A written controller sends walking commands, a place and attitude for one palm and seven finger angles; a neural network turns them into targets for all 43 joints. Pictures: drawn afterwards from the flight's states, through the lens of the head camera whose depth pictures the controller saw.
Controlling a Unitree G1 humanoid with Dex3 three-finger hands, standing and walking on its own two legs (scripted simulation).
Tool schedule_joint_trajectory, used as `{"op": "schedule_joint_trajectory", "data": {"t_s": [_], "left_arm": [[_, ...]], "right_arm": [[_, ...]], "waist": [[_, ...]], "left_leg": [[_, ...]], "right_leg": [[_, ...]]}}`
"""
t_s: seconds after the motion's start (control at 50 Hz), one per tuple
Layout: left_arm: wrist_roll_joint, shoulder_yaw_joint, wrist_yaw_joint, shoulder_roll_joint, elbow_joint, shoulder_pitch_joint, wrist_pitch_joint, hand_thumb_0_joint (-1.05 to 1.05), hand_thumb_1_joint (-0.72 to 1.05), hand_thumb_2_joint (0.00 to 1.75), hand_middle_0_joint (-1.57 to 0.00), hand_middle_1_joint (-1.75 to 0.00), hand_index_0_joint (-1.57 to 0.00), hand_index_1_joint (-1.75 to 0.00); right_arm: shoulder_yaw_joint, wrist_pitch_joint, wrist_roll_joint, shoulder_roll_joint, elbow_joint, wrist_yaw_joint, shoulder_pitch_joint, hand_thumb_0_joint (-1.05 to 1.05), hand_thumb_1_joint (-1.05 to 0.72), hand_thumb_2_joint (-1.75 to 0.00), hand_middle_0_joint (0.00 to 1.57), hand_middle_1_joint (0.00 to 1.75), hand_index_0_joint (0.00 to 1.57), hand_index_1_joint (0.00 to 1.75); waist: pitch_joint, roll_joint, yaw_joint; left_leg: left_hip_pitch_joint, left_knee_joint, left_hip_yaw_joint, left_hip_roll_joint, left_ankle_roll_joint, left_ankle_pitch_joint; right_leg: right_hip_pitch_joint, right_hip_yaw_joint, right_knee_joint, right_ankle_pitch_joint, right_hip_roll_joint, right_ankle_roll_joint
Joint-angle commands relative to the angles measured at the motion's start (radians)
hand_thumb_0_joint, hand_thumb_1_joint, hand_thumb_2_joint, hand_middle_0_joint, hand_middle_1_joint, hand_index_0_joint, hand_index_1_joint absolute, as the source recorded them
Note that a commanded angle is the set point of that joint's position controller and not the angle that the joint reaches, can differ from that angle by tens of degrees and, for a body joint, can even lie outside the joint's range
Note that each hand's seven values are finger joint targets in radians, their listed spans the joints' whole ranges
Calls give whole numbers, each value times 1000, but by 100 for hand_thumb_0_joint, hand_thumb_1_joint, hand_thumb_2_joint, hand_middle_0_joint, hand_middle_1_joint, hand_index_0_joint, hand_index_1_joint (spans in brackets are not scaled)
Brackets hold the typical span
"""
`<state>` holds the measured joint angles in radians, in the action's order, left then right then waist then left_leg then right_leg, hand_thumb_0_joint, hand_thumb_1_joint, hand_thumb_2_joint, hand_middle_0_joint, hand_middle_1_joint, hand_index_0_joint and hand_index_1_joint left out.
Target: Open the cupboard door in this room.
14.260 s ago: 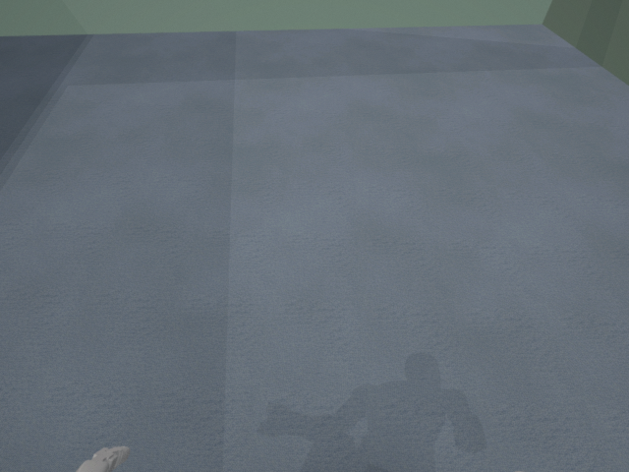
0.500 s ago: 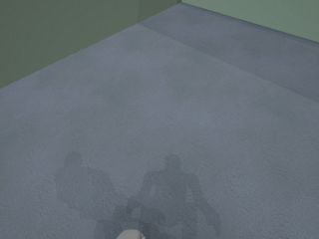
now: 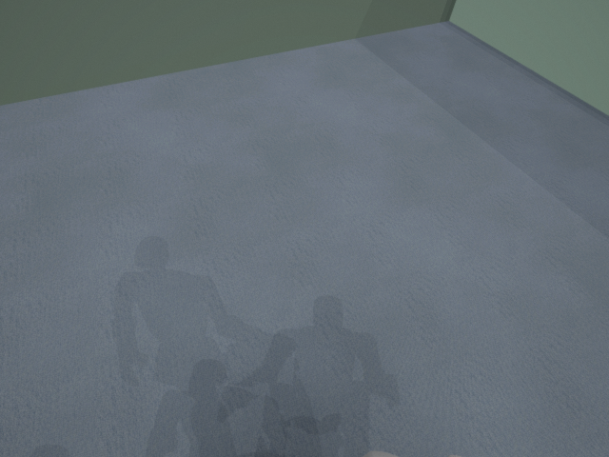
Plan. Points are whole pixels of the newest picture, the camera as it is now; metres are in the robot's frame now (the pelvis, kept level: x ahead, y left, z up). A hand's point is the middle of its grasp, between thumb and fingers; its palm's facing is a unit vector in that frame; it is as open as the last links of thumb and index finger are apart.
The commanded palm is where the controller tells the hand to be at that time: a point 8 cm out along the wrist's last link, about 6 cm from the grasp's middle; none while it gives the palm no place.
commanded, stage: turn or walk to find it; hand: left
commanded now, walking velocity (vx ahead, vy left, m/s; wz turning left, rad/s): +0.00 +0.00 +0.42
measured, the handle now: out of the picture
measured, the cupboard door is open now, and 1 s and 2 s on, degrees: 0 0 0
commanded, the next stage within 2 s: none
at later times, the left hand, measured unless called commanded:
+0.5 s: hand out of the picture +0.02 +0.14 -0.15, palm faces +0.24 -0.93 -0.27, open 7.3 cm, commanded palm none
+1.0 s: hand out of the picture -0.11 +0.19 -0.17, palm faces +0.49 -0.84 -0.24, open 7.3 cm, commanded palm none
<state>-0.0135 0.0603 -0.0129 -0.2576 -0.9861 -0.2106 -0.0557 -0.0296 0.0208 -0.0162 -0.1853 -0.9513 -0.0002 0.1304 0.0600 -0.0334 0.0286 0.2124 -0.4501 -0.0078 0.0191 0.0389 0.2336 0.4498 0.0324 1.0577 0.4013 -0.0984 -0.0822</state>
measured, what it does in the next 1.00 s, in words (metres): steps on the spot, turning left: right foot, then left foot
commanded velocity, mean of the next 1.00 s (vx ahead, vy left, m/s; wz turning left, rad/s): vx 0.00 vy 0.00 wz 0.42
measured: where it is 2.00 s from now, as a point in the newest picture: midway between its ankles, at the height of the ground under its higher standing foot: outside the picture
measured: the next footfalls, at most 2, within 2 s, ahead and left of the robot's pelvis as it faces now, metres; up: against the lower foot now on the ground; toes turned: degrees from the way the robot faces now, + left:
right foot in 0.24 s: +0.03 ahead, -0.15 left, +0.00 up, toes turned +3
left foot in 0.74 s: -0.06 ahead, +0.09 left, +0.00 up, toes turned +26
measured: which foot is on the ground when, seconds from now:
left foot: down 0.00-0.24, up 0.26-0.72, down 0.74-1.00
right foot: up 0.00-0.22, down 0.24-0.74, up 0.76-1.00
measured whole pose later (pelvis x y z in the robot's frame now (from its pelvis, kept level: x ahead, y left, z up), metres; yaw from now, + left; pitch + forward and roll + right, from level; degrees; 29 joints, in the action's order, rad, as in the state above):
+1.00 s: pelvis -0.06 -0.02 +0.00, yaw +26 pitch -1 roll -1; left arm -0.01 0.06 -0.01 -0.25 -0.98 -0.20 -0.06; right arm -0.03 0.02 -0.02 -0.19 -0.96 0.00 0.14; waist 0.06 -0.03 0.02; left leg 0.22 -0.46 0.00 0.02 0.04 0.23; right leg 0.45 0.03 1.05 0.40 -0.09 -0.08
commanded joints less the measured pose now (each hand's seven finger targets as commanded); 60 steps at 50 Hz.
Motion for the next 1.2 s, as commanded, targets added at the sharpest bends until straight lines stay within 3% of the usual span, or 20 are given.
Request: {"op": "schedule_joint_trajectory", "data": {"t_s": [0.0, 0.1, 0.18, 0.2, 0.22, 0.24, 0.28, 0.34, 0.6, 0.68, 0.7, 0.72, 0.74, 0.76, 0.8, 0.88, 1.06, 1.14, 1.16, 1.18], "left_arm": [[-1, 11, -5, -57, 94, 33, 22, 0, 90, 90, -20, -30, -20, -30], [7, 5, -8, -37, 122, 61, 30, 0, 90, 90, -20, -30, -20, -30], [11, 12, -12, -55, 98, -39, 49, 0, 90, 90, -20, -30, -20, -30], [3, 22, -17, -102, 92, -73, 59, 0, 90, 90, -20, -30, -20, -30], [-13, 40, -25, -195, 92, -89, 68, 0, 90, 90, -20, -30, -20, -30], [-7, 35, -25, -208, 107, -82, 61, 0, 90, 90, -20, -30, -20, -30], [-3, 34, -28, -138, 135, 42, 61, 0, 90, 90, -20, -30, -20, -30], [-2, 12, -22, -80, 147, 86, 67, 0, 90, 90, -20, -30, -20, -30], [-19, 36, -19, -151, 72, -82, 61, 0, 90, 90, -20, -30, -20, -30], [-7, 40, -16, -154, 65, -44, 50, 0, 90, 90, -20, -30, -20, -30], [2, 35, -14, -119, 73, -54, 43, 0, 90, 90, -20, -30, -20, -30], [6, 16, -9, -54, 104, -42, 38, 0, 90, 90, -20, -30, -20, -30], [-1, 5, -14, -49, 123, 5, 26, 0, 90, 90, -20, -30, -20, -30], [-4, 10, -13, -58, 115, 28, 19, 0, 90, 90, -20, -30, -20, -30], [-3, 19, -7, -73, 90, 49, 13, 0, 90, 90, -20, -30, -20, -30], [-3, 15, 2, -66, 62, -7, 19, 0, 90, 90, -20, -30, -20, -30], [4, 7, -7, -37, 112, 54, 24, 0, 90, 90, -20, -30, -20, -30], [10, 11, -10, -43, 93, -36, 41, 0, 90, 90, -20, -30, -20, -30], [7, 15, -13, -59, 85, -76, 49, 0, 90, 90, -20, -30, -20, -30], [-5, 25, -18, -117, 83, -98, 59, 0, 90, 90, -20, -30, -20, -30]], "right_arm": [[-61, -13, -4, -216, 40, 18, 91, 0, -90, -90, 20, 30, 20, 30], [-71, -4, -11, -218, 49, 16, 90, 0, -90, -90, 20, 30, 20, 30], [-76, -1, -2, -203, 55, 12, 69, 0, -90, -90, 20, 30, 20, 30], [-73, -3, 6, -163, 59, 7, 80, 0, -90, -90, 20, 30, 20, 30], [-60, -2, 10, -96, 80, 1, 86, 0, -90, -90, 20, 30, 20, 30], [-72, 9, 2, -133, 90, 6, 55, 0, -90, -90, 20, 30, 20, 30], [-83, 33, -8, -145, 47, -2, 87, 0, -90, -90, 20, 30, 20, 30], [-76, 38, -10, -117, 3, -14, 152, 0, -90, -90, 20, 30, 20, 30], [-43, 20, 7, -92, 34, -10, 13, 0, -90, -90, 20, 30, 20, 30], [-45, 1, 7, -116, 19, -8, 97, 0, -90, -90, 20, 30, 20, 30], [-55, -10, 3, -173, 13, -8, 132, 0, -90, -90, 20, 30, 20, 30], [-76, -15, -2, -264, 17, -4, 162, 0, -90, -90, 20, 30, 20, 30], [-83, -4, -2, -302, 6, 3, 195, 0, -90, -90, 20, 30, 20, 30], [-74, -4, -5, -273, 4, 11, 168, 0, -90, -90, 20, 30, 20, 30], [-58, -5, -8, -224, 27, 24, 70, 0, -90, -90, 20, 30, 20, 30], [-52, -15, -2, -215, 44, 22, 44, 0, -90, -90, 20, 30, 20, 30], [-69, -4, -10, -216, 47, 15, 86, 0, -90, -90, 20, 30, 20, 30], [-76, 2, -7, -210, 56, 11, 56, 0, -90, -90, 20, 30, 20, 30], [-76, 2, -1, -195, 61, 9, 51, 0, -90, -90, 20, 30, 20, 30], [-71, 1, 8, -147, 67, 3, 63, 0, -90, -90, 20, 30, 20, 30]], "waist": [[-82, 176, -53], [-91, 207, -58], [-139, 161, -1], [-161, 51, 10], [-150, -226, 21], [-109, -213, 29], [-26, -163, -23], [-1, -101, -62], [-74, -173, 23], [-122, -114, -37], [-156, 42, -58], [-138, 339, -75], [-138, 307, -97], [-104, 242, -87], [-34, 269, -58], [-65, 165, -32], [-72, 197, -58], [-104, 181, -15], [-126, 136, 7], [-144, -16, 13]], "left_leg": [[-133, 112, -246, -251, 133, -441], [-66, 75, -313, -236, 136, -452], [67, -16, -313, -165, 72, -345], [188, -98, -257, -102, 16, -165], [369, -312, -82, 42, -59, 205], [357, -511, -79, 34, -63, 363], [342, -714, -109, -8, -63, 257], [344, -783, -58, -27, -88, 123], [211, -356, 64, -51, -100, 238], [-22, -10, 95, -44, -77, -13], [-161, 80, -15, -128, -46, -161], [-257, 112, -322, -362, 48, -478], [-198, 109, -339, -438, 137, -590], [-138, 120, -284, -407, 150, -513], [-60, 129, -243, -313, 126, -421], [-89, 128, -177, -251, 109, -398], [-53, 109, -297, -251, 139, -340], [48, 31, -310, -192, 97, -324], [110, -17, -288, -154, 60, -237], [236, -131, -206, -73, 2, -59]], "right_leg": [[68, -12, -58, 22, 8, -12], [-57, 0, -284, 59, 46, 3], [-316, 17, -628, -188, 60, 18], [-459, -74, -724, -240, -43, 40], [-538, -318, -763, -323, -296, 134], [-371, -359, -778, -378, -401, 224], [-216, -255, -819, -181, -306, 225], [-229, -65, -773, -289, -198, 167], [-381, 11, -664, -592, -273, 232], [-298, 102, -510, -515, -239, 141], [-176, 140, -372, -362, -183, 88], [78, 163, -176, 133, -46, 15], [83, 75, -52, 262, -27, 17], [76, 29, 3, 210, -38, 23], [91, -5, 52, 95, -32, 19], [72, -1, 45, -2, -9, 1], [-29, -4, -231, 56, 30, 3], [-239, 25, -524, -101, 67, 16], [-345, 16, -652, -197, 44, 20], [-460, -111, -741, -190, -95, 57]]}}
